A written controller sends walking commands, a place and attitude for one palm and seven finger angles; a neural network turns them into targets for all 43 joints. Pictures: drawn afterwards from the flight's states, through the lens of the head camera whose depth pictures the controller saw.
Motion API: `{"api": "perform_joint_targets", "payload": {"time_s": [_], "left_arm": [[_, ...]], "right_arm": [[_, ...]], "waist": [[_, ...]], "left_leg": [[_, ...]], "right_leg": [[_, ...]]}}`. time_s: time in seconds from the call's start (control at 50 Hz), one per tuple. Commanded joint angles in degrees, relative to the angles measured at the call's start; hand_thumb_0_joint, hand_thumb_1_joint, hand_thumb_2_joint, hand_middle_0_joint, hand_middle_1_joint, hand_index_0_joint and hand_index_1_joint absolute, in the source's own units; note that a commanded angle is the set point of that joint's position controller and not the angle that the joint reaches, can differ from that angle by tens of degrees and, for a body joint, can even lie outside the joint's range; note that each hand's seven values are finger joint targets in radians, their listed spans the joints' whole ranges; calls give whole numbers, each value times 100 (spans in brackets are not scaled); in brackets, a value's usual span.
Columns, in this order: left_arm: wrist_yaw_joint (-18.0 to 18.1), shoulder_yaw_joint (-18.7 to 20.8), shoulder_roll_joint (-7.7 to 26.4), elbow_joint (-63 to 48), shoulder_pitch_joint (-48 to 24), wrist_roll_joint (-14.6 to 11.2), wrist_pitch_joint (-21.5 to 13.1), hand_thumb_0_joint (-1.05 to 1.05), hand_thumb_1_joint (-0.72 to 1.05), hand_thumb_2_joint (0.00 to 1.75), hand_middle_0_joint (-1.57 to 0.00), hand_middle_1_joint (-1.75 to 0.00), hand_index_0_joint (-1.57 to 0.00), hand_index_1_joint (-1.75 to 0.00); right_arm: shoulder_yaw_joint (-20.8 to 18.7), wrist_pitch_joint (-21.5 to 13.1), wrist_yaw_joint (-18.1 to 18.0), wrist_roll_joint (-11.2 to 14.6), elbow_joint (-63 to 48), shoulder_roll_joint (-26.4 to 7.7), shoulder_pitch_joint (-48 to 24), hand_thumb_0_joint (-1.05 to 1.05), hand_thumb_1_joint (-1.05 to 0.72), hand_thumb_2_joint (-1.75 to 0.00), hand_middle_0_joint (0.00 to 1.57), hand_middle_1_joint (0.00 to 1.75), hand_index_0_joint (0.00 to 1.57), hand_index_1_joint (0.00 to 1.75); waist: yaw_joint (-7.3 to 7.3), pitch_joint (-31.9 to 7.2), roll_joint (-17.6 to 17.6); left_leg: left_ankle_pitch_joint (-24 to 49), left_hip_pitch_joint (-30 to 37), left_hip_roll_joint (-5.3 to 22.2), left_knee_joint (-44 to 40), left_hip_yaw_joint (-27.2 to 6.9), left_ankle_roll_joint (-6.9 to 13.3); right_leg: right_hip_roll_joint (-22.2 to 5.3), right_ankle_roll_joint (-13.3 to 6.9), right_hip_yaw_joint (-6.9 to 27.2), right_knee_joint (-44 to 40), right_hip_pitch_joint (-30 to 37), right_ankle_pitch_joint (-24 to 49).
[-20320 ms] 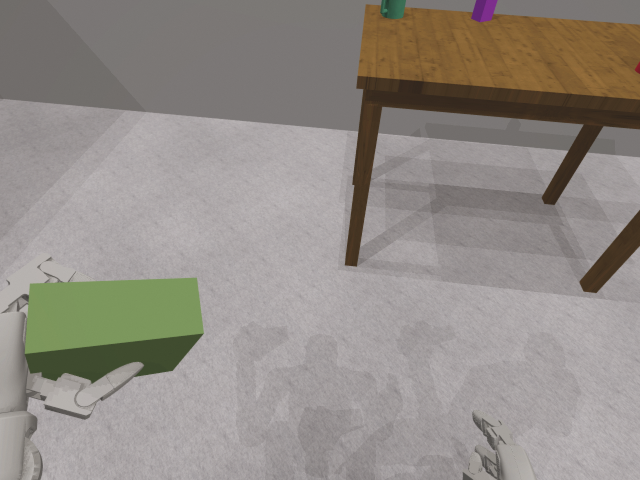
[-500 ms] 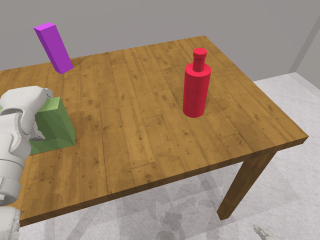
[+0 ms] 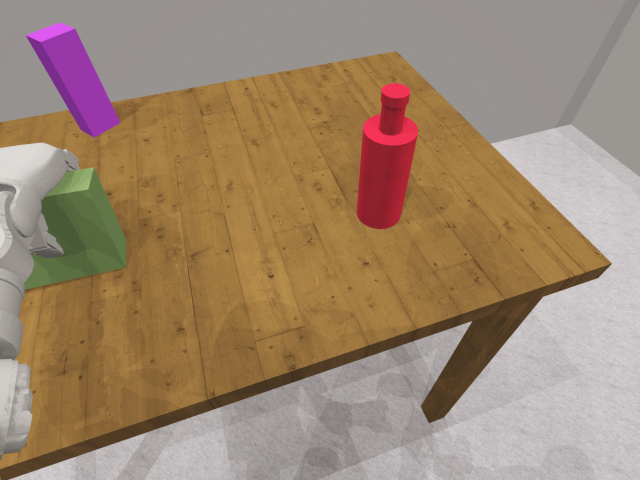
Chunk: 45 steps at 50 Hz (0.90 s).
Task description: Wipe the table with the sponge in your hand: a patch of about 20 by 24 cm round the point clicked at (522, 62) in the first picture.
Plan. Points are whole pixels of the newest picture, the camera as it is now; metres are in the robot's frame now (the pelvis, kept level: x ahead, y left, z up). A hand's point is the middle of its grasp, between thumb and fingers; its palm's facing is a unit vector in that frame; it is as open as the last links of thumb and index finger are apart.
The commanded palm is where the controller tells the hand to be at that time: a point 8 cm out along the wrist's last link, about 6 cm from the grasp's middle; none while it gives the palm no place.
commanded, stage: slide across to the middle lane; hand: left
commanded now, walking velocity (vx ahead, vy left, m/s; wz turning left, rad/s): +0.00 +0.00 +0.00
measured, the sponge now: (59, 243) +0.37 +0.37 +0.09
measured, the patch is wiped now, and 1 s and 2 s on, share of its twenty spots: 0.50 0.70 0.80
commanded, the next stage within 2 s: wipe back along the middle lane in 0.66 s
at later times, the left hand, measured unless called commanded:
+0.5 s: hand (104, 188) +0.43 +0.31 +0.14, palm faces -0.03 -0.01 -1.00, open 9.9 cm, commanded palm +0.40 +0.30 +0.19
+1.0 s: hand (124, 193) +0.42 +0.28 +0.14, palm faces -0.05 -0.01 -1.00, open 9.9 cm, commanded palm +0.39 +0.26 +0.18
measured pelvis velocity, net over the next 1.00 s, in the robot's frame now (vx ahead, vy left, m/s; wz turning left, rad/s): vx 0.03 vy -0.01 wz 0.01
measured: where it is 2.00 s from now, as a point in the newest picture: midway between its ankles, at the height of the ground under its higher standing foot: outside the picture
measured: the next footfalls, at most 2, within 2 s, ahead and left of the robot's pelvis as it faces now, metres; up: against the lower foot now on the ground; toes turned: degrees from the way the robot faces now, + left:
none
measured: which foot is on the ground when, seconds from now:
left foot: down 0.00-1.00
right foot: down 0.00-1.00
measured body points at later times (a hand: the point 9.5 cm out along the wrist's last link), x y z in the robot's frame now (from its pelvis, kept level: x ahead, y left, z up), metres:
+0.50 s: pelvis +0.02 +0.01 +0.00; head +0.04 -0.01 +0.45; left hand +0.42 +0.30 +0.19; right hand +0.16 -0.25 -0.12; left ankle +0.03 +0.12 -0.74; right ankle -0.02 -0.14 -0.74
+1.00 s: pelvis +0.03 -0.01 +0.00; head +0.04 -0.04 +0.45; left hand +0.42 +0.28 +0.19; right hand +0.18 -0.26 -0.12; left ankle +0.03 +0.12 -0.74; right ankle -0.02 -0.14 -0.74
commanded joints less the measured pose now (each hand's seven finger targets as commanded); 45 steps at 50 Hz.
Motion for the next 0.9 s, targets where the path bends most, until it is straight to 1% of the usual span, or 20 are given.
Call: {"api": "perform_joint_targets", "payload": {"time_s": [0.0, 0.12, 0.14, 0.16, 0.22, 0.26, 0.3, 0.32, 0.36, 0.38, 0.44, 0.52, 0.56, 0.58, 0.64, 0.7, 0.76, 0.82, 0.86, 0.88], "left_arm": [[221, 124, 1360, -387, -1722, 201, -72, 0, 10, 130, -120, -160, -120, -160], [348, -205, 887, -921, -1954, 22, -9, 0, 10, 130, -120, -160, -120, -160], [368, -320, 717, -1002, -2022, -63, 33, 0, 10, 130, -120, -160, -120, -160], [401, -135, 887, -1062, -2038, -118, 60, 0, 10, 130, -120, -160, -120, -160], [462, -365, 671, -1296, -2258, -133, 242, 0, 10, 130, -120, -160, -120, -160], [545, -132, 901, -1626, -2184, -114, 387, 0, 10, 130, -120, -160, -120, -160], [579, -337, 577, -1851, -2106, -144, 579, 0, 10, 130, -120, -160, -120, -160], [599, -270, 606, -1833, -1979, -184, 709, 0, 10, 130, -120, -160, -120, -160], [666, 63, 992, -2062, -2078, -195, 878, 0, 10, 130, -120, -160, -120, -160], [669, -54, 866, -2136, -2127, -186, 973, 0, 10, 130, -120, -160, -120, -160], [727, 126, 958, -2220, -1687, -87, 1248, 0, 10, 130, -120, -160, -120, -160], [618, -191, 620, -2226, -1786, -104, 1525, 0, 10, 130, -120, -160, -120, -160], [544, -273, 502, -2500, -1837, -136, 1548, 0, 10, 130, -120, -160, -120, -160], [479, -562, 205, -2542, -1870, -146, 1590, 0, 10, 130, -120, -160, -120, -160], [376, -710, 138, -2402, -2211, -118, 1608, 0, 10, 130, -120, -160, -120, -160], [321, -855, 6, -2443, -2473, -112, 1554, 0, 10, 130, -120, -160, -120, -160], [325, -599, 185, -2328, -2242, -116, 1499, 0, 10, 130, -120, -160, -120, -160], [299, -657, 27, -2122, -1836, -105, 1516, 0, 10, 130, -120, -160, -120, -160], [336, -362, 295, -2380, -1515, -129, 1487, 0, 10, 130, -120, -160, -120, -160], [325, -535, 74, -2387, -1338, -137, 1520, 0, 10, 130, -120, -160, -120, -160]], "right_arm": [[-302, -152, -36, -40, -551, -883, 71, 0, -90, -90, 20, 30, 20, 30], [-306, -171, -15, 2, -588, -800, -77, 0, -90, -90, 20, 30, 20, 30], [-303, -194, -16, 16, -594, -785, -99, 0, -90, -90, 20, 30, 20, 30], [-304, -227, -28, 20, -559, -809, -147, 0, -90, -90, 20, 30, 20, 30], [-271, -289, -12, 41, -595, -772, -225, 0, -90, -90, 20, 30, 20, 30], [-260, -330, 11, 22, -626, -783, -341, 0, -90, -90, 20, 30, 20, 30], [-245, -364, 54, 40, -714, -719, -438, 0, -90, -90, 20, 30, 20, 30], [-232, -369, 67, 30, -735, -727, -498, 0, -90, -90, 20, 30, 20, 30], [-186, -402, 72, 18, -771, -756, -629, 0, -90, -90, 20, 30, 20, 30], [-177, -415, 81, 12, -814, -744, -666, 0, -90, -90, 20, 30, 20, 30], [-145, -438, 127, -6, -869, -720, -775, 0, -90, -90, 20, 30, 20, 30], [-113, -433, 141, 12, -893, -698, -910, 0, -90, -90, 20, 30, 20, 30], [-105, -448, 140, 25, -928, -669, -974, 0, -90, -90, 20, 30, 20, 30], [-98, -451, 136, 28, -982, -637, -996, 0, -90, -90, 20, 30, 20, 30], [-60, -469, 98, 55, -925, -612, -957, 0, -90, -90, 20, 30, 20, 30], [-54, -515, 54, 58, -892, -592, -935, 0, -90, -90, 20, 30, 20, 30], [-82, -507, 40, 23, -852, -617, -875, 0, -90, -90, 20, 30, 20, 30], [-65, -440, 57, 6, -879, -621, -905, 0, -90, -90, 20, 30, 20, 30], [-80, -409, 86, -8, -923, -644, -956, 0, -90, -90, 20, 30, 20, 30], [-80, -388, 92, -18, -983, -633, -987, 0, -90, -90, 20, 30, 20, 30]], "waist": [[-159, -1182, -221], [-191, -1319, 33], [-209, -1335, -97], [-184, -1330, -96], [-182, -1478, -2], [-65, -1628, 265], [-61, -1742, 127], [-20, -1698, 77], [75, -1710, 124], [53, -1805, 72], [168, -1884, -40], [73, -1722, -119], [60, -1799, 9], [26, -1781, 65], [-68, -1572, -116], [-109, -1670, -74], [-28, -1785, -134], [16, -1652, -296], [123, -1795, -154], [111, -1772, -237]], "left_leg": [[817, 1128, -325, -195, -28, 368], [926, 1416, -315, -263, -65, 366], [883, 1448, -307, -274, -68, 369], [883, 1459, -289, -342, -130, 360], [997, 1590, -317, -353, -122, 347], [1301, 1688, -313, -363, -144, 310], [1496, 1774, -317, -331, -127, 306], [1514, 1756, -321, -325, -109, 318], [1672, 1692, -328, -378, -133, 280], [1757, 1743, -344, -363, -105, 293], [2074, 1707, -340, -322, -40, 283], [2049, 1754, -360, -285, 4, 291], [2200, 1867, -364, -269, -34, 274], [2161, 1949, -385, -240, -20, 291], [1821, 1917, -393, -247, -51, 299], [1865, 1996, -411, -201, -22, 301], [2068, 1966, -416, -173, -43, 279], [2022, 1829, -420, -171, 34, 295], [2206, 1797, -422, -181, 23, 275], [2201, 1806, -433, -162, 63, 306]], "right_leg": [[415, -486, 68, -417, -196, 740], [420, -508, 74, -496, -151, 790], [407, -492, 76, -507, -126, 783], [416, -500, 55, -520, -99, 778], [414, -507, 39, -511, 2, 858], [420, -545, 30, -461, 175, 1045], [423, -530, -8, -445, 272, 1175], [419, -529, -6, -468, 329, 1230], [411, -541, -27, -422, 522, 1391], [419, -535, -44, -414, 572, 1470], [385, -510, -46, -332, 796, 1853], [404, -482, -76, -340, 681, 1875], [404, -496, -84, -313, 701, 1952], [411, -491, -82, -337, 630, 1905], [407, -493, -86, -376, 451, 1697], [385, -496, -58, -355, 478, 1855], [390, -524, -49, -300, 668, 2138], [362, -487, -49, -299, 711, 2264], [352, -498, -30, -257, 949, 2477], [357, -478, -35, -262, 940, 2493]]}}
